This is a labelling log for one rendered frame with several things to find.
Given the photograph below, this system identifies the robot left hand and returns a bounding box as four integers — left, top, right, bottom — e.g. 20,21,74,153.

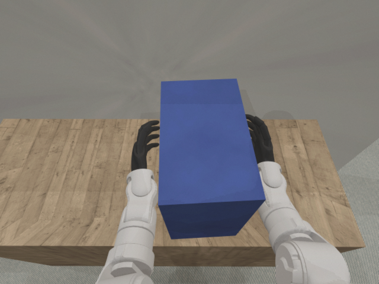
131,120,160,171

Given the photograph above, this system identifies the carton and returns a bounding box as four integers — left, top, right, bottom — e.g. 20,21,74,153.
158,79,266,240

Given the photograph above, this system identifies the left robot forearm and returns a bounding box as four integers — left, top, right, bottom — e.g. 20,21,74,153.
96,169,158,284

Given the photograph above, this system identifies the pedestal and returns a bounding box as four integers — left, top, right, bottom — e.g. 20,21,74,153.
0,119,366,267

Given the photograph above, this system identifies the robot right upper arm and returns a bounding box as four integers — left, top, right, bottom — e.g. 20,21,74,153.
275,240,350,284

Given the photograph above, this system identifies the robot right hand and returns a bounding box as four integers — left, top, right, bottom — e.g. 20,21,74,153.
245,114,275,164

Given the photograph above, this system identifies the right robot forearm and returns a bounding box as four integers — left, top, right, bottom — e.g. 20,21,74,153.
258,162,351,284

